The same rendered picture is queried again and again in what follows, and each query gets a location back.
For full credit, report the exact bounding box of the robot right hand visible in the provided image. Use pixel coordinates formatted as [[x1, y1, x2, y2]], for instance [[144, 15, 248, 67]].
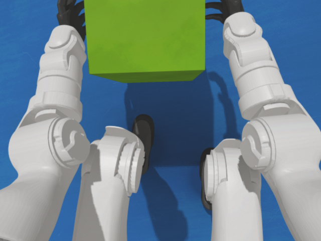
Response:
[[205, 0, 244, 24]]

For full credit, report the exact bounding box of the left robot upper arm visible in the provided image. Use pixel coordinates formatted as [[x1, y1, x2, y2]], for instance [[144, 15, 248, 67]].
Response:
[[0, 116, 90, 241]]

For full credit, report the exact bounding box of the carton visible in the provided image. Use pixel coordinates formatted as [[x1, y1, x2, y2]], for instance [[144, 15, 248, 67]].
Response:
[[84, 0, 205, 83]]

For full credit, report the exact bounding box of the robot shin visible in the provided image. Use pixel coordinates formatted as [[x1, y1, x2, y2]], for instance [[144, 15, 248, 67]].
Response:
[[206, 139, 261, 203], [81, 126, 145, 177]]

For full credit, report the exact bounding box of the robot right shin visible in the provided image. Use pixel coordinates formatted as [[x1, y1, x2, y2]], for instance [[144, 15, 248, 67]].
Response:
[[206, 139, 261, 203]]

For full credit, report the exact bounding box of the right robot forearm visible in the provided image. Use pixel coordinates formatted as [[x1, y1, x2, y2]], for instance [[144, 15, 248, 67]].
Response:
[[223, 12, 321, 134]]

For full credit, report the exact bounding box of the left robot forearm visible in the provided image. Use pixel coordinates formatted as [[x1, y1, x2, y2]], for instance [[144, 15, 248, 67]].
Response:
[[16, 25, 87, 130]]

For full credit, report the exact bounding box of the robot left hand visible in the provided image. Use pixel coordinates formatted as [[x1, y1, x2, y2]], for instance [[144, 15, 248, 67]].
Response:
[[57, 0, 86, 42]]

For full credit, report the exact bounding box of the right robot upper arm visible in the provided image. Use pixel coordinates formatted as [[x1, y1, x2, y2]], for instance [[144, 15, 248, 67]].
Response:
[[240, 113, 321, 241]]

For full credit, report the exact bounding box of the robot left shin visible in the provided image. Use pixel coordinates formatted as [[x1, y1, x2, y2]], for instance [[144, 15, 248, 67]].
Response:
[[81, 126, 145, 177]]

